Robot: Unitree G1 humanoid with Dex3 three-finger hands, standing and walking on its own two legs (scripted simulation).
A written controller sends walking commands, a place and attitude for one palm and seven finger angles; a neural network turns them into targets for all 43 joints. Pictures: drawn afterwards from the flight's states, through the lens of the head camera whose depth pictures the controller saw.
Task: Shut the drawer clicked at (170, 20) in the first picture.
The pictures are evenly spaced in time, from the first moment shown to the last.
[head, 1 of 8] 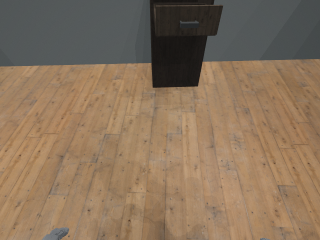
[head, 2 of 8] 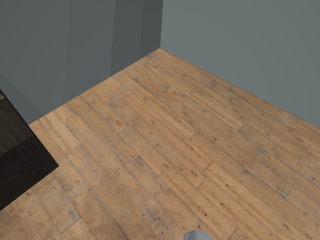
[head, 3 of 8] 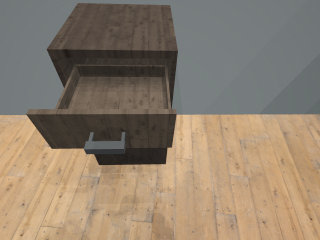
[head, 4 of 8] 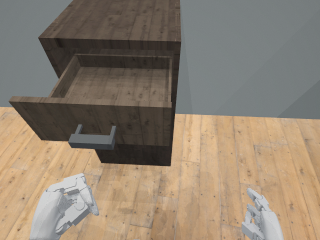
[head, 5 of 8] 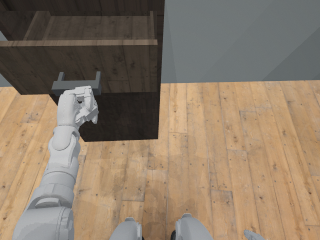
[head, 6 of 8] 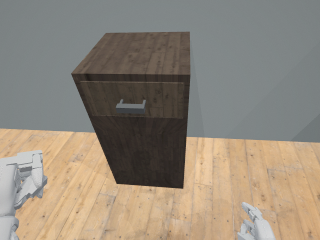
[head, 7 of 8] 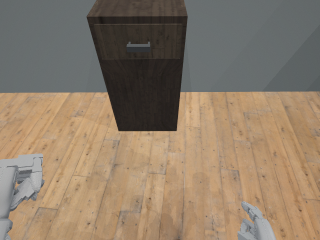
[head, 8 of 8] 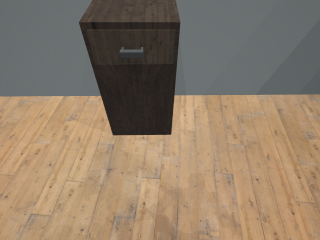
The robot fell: no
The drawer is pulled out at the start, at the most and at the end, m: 0.28 0.28 0.00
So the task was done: yes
